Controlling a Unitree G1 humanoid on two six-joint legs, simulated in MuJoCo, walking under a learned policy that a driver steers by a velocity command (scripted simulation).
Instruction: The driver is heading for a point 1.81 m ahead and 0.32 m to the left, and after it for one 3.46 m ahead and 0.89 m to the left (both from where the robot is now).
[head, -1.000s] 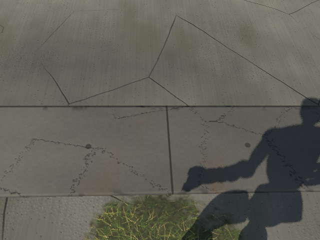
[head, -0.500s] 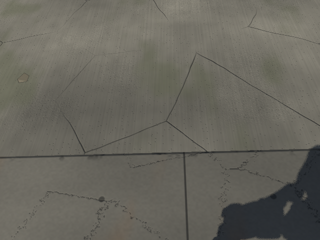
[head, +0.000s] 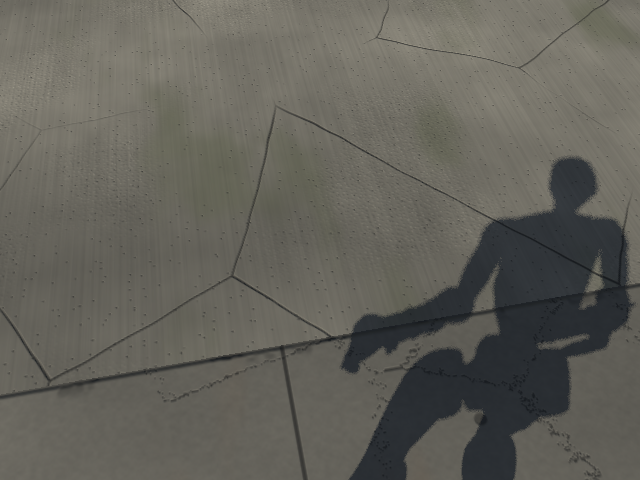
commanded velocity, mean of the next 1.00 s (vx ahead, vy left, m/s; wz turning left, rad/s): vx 0.03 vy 0.00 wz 0.25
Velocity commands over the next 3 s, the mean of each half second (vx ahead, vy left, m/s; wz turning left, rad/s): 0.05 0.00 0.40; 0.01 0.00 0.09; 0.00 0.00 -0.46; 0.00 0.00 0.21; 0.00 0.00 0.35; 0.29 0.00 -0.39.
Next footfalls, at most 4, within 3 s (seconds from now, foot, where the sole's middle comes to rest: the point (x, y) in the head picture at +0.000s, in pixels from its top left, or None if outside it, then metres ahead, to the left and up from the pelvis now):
0.12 right None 0.11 -0.13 -0.78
0.46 left None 0.06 0.12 -0.78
0.88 right None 0.14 -0.10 -0.78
1.52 right None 0.09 -0.13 -0.78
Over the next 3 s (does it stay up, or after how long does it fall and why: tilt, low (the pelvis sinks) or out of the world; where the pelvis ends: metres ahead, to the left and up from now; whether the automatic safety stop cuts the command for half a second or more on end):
stays up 0.20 0.00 -0.01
